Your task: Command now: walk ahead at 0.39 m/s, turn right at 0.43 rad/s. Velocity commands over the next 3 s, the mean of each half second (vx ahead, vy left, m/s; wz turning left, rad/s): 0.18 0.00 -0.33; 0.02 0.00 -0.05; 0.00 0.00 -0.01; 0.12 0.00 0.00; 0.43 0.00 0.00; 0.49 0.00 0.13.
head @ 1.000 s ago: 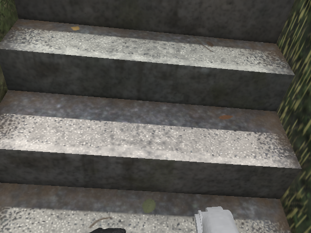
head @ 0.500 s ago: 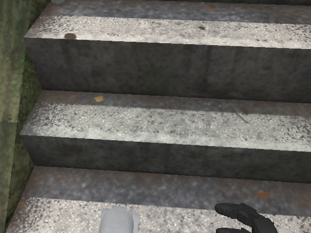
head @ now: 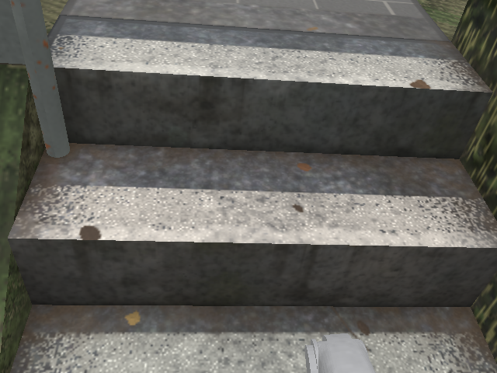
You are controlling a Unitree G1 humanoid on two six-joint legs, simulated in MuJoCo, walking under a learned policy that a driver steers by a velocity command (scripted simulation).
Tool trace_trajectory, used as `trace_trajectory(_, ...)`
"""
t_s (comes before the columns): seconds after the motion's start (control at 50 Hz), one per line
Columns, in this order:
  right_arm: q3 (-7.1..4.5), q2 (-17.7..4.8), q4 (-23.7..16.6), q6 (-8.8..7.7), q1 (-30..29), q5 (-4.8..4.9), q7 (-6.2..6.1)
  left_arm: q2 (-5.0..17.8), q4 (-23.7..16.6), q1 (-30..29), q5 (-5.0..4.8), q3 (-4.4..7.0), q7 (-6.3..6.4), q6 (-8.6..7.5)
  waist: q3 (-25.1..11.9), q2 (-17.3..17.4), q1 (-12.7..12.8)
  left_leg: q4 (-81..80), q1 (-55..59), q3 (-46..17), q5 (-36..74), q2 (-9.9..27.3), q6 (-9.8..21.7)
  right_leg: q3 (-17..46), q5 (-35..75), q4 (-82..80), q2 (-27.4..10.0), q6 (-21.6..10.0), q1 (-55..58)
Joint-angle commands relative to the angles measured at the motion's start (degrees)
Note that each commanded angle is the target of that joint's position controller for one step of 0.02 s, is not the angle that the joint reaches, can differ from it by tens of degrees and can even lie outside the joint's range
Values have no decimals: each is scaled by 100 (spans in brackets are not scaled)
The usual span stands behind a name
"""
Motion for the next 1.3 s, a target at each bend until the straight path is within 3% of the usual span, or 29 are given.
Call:
trace_trajectory(0.02, -72, -583, -382, -54, 238, 98, -241, 30, -696, -1141, -136, -93, 19, 27, 1035, 1266, -189, -1982, -502, -583, 1000, 933, -5, -690, -441, -555, -299, 274, -440)
trace_trajectory(0.1, -351, -1205, -446, 101, 391, 361, -637, -30, -1195, -1910, -93, -272, -198, 84, 472, 1071, -251, -2887, 599, -126, 4128, 1095, 228, -1651, -1880, -3132, -912, 163, 1281)
trace_trajectory(0.14, -479, -1732, -509, -23, 340, 563, -596, 265, -1219, -1692, -124, -79, -288, 61, -307, 1306, 13, -1973, 890, 329, 10111, 1221, 350, -2566, -2965, -4555, -139, -340, 3707)
trace_trajectory(0.16, -535, -1991, -487, -61, 319, 593, -590, 455, -1097, -915, -5, 33, -309, 103, -634, 2070, 288, -1225, 1853, 121, 11892, 1492, 566, -2334, -3689, -5207, 126, -520, 3947)
trace_trajectory(0.18, -565, -2071, -682, -97, -47, 698, -529, 871, -895, -10, 183, 195, -350, 114, -1047, 2114, 667, -222, 2509, -76, 12319, 1581, 707, -1854, -4112, -6411, 278, -725, 4495)
trace_trajectory(0.2, -602, -2145, -869, -204, -400, 585, -420, 1369, -709, 694, 272, 384, -352, 161, -1501, 1952, 1019, 802, 1984, -343, 10835, 1535, 744, -595, -3681, -7227, 8, -875, 5697)
trace_trajectory(0.22, -491, -1542, -1395, -437, -602, 332, -221, 1942, -587, 1109, 387, 607, -217, 274, -1971, -117, 904, 2516, -715, -499, 7151, 515, 516, 2137, -2691, -8260, -1089, -1687, 7589)
trace_trajectory(0.24, -524, -1347, -1395, -536, -934, 254, -13, 2049, -449, 1140, 626, 615, 15, 403, -2106, -1027, 841, 5801, -2057, -1353, 1330, -963, 4, 4639, -3477, -10784, -1855, -2068, 7828)
trace_trajectory(0.26, -574, -898, -1438, -530, -685, 480, 171, 1468, -215, 1042, 714, 394, 61, 348, -1776, -596, 430, 7740, -2676, -2592, 1126, -801, 17, 4365, -3887, -11025, -1971, -1431, 7201)
trace_trajectory(0.28, -430, -384, -1950, -401, -1210, 480, 157, 1140, -33, 593, 359, 321, 65, 278, -520, -487, 48, 8422, -3450, -2223, 937, -697, 128, 3265, -4215, -10556, -1734, -947, 6168)
trace_trajectory(0.3, -398, -365, -2278, -313, -1609, 347, 49, 800, 122, 184, 152, 261, 5, 180, 643, 8, -279, 8675, -4033, -1946, 904, -562, 251, 1983, -4140, -10064, -1455, -534, 5183)
trace_trajectory(0.32, -345, -334, -2422, -256, -1658, 259, -34, 580, 311, 302, 163, 228, -33, 109, 711, 342, -363, 8722, -4208, -2043, 1038, -533, 428, 1361, -4021, -9916, -1164, -224, 5023)
trace_trajectory(0.38, -55, 137, -2428, -292, -1118, 398, -106, 649, 431, 352, 267, 270, -152, 12, 607, 502, -673, 8185, -4562, -2575, 2124, -627, 542, 120, -2527, -9633, -929, 371, 5233)
trace_trajectory(0.46, -133, -176, -1989, -89, -691, 191, -323, 619, 599, 632, 498, 116, -216, -60, 89, 31, -644, 8181, -4381, -1885, 3155, -731, 75, -83, -2021, -9830, -1019, 179, 5015)
trace_trajectory(0.5, -169, -145, -1970, -46, -915, 181, -391, 738, 689, 765, 427, 137, -181, -71, 259, -319, -464, 8091, -4712, -1919, 3154, -664, -37, 101, -2317, -9931, -1057, 248, 5178)
trace_trajectory(0.58, -154, -14, -2017, -52, -1549, 123, -434, 377, 798, 1054, 417, 85, -10, -60, 161, -355, -10, 7714, -5096, -2086, 3256, -509, -105, 518, -1612, -9927, -1235, 250, 6221)
trace_trajectory(0.68, -246, -59, -1860, 123, -1400, 211, -426, 402, 476, 748, 358, 101, 269, -58, 198, -189, -135, 6242, -3909, -2251, 2165, -215, -638, 765, 3, -10086, -1401, -367, 6641)
trace_trajectory(0.74, -233, -136, -1780, 216, -1698, 188, -374, 548, 244, 435, 309, 178, 307, -79, 237, -7, -180, 3712, -2809, -1787, 1469, 166, -751, 586, 733, -10222, -1504, -649, 6847)
trace_trajectory(0.78, -272, -286, -1813, 207, -2242, 317, -376, 721, 197, 779, 258, 305, 292, 59, 437, -254, 132, 1337, -1626, -1041, 3, -98, -629, 200, 1593, -10162, -1356, -590, 6812)
trace_trajectory(0.82, -411, -648, -1510, 80, -1871, 374, -326, 923, 400, 1455, 47, 416, 267, 158, 664, -397, 254, -1072, -1031, -1284, 1714, -78, -288, 153, 2924, -9815, -1229, -162, 7688)
trace_trajectory(0.86, -693, -1450, -1026, -1, -992, 300, -200, 1491, 304, 1836, 22, 666, 188, 40, -38, 653, 434, -488, 1006, -1577, 5679, 147, 175, 78, 3122, -9205, -860, 164, 7137)
trace_trajectory(0.88, -735, -1397, -910, 42, -605, 326, -248, 1355, 338, 1800, 26, 667, 71, -17, -451, 1324, 213, -220, 2125, -1725, 7134, 381, 406, -146, 1358, -8917, -657, 215, 6206)
trace_trajectory(0.92, -558, -761, -1066, 154, -729, 203, -426, 670, 279, 1011, -91, 547, -107, -148, -245, 1899, -68, -227, 2232, -2034, 8634, 986, 1042, -497, -2218, -8023, -243, 450, 5258)
trace_trajectory(0.94, -460, -536, -1216, 102, -1141, 236, -460, 409, 319, 950, -49, 508, -94, -72, -227, 1775, 63, -355, 1842, -2040, 8330, 1181, 1154, -539, -2713, -8005, -351, 609, 5449)
trace_trajectory(1.0, -421, -601, -1357, 100, -1877, 270, -414, 453, 454, 1217, 79, 528, -40, 163, 26, 1104, 393, -640, 1089, -1675, 6418, 668, 759, -635, -2162, -9414, -584, 694, 6470)
trace_trajectory(1.08, -617, -1061, -951, 93, -928, 258, -283, 1020, 318, 1101, 174, 621, -7, 260, 306, 282, 63, -1058, 909, -1236, 3319, 13, 235, -488, 75, -9697, -639, 380, 6933)
trace_trajectory(1.12, -688, -1105, -1013, 175, -999, 330, -297, 957, 271, 1129, 137, 609, -56, 130, 72, 245, 77, -932, 796, -1223, 3167, 30, 243, -391, 146, -9655, -746, 299, 7067)
trace_trajectory(1.16, -597, -701, -931, 286, -984, 363, -352, 836, 470, 1204, 96, 576, -92, 73, 384, 126, 13, -1101, 656, -1176, 2513, -29, 263, -385, -402, -9787, -783, 331, 6853)
trace_trajectory(1.3, -626, -726, -742, 404, -812, 319, -365, 913, 677, 1520, 113, 542, -23, 21, 791, 211, 83, -1400, 468, -1165, 1836, -40, 238, -415, -1066, -10121, -753, 308, 6798)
